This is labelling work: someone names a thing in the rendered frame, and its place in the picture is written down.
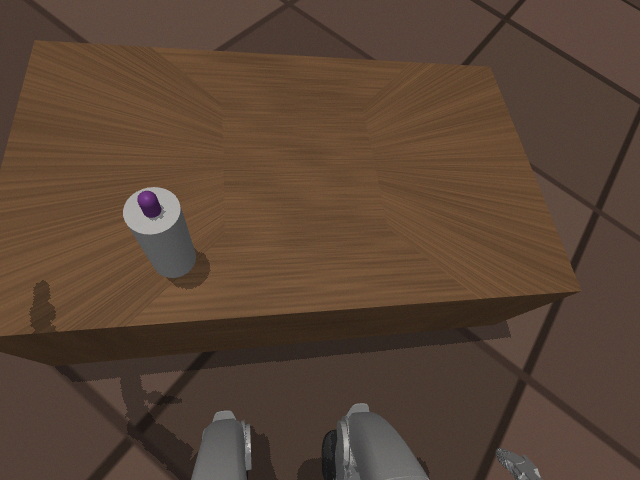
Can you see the bottle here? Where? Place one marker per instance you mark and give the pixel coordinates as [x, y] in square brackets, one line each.
[156, 220]

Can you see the right robot hand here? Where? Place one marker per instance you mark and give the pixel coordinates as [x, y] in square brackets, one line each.
[520, 467]

